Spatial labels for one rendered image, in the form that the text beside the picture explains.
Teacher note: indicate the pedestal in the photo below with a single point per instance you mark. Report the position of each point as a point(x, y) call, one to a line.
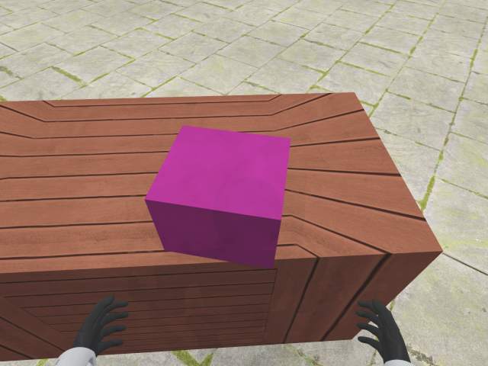
point(75, 228)

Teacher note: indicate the robot right hand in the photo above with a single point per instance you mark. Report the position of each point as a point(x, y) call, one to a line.
point(391, 345)

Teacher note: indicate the robot left forearm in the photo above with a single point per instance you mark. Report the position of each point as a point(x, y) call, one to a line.
point(79, 356)

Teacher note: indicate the carton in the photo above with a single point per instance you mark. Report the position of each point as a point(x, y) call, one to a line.
point(219, 194)

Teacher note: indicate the robot left hand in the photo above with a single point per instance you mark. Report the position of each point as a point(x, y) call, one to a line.
point(92, 331)

